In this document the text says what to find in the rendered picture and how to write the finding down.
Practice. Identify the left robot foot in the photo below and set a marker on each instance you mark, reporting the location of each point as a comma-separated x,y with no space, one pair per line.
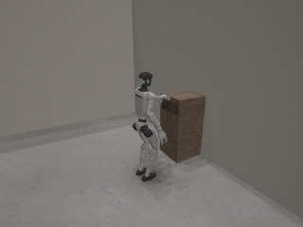
139,172

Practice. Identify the right robot forearm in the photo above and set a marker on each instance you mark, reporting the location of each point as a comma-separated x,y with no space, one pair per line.
155,122

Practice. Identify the right robot hand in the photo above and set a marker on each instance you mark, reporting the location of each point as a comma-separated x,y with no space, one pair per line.
161,136

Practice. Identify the drawer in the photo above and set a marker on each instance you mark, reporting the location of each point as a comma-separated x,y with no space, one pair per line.
173,107

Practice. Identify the robot right shin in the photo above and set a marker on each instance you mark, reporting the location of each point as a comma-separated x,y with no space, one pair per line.
151,162

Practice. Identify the left robot hand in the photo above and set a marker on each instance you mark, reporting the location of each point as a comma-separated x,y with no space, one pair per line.
162,97

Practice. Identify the cabinet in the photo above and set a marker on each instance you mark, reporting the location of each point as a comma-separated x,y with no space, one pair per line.
185,131

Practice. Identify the robot right upper arm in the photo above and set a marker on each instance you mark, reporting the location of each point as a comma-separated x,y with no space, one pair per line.
151,99

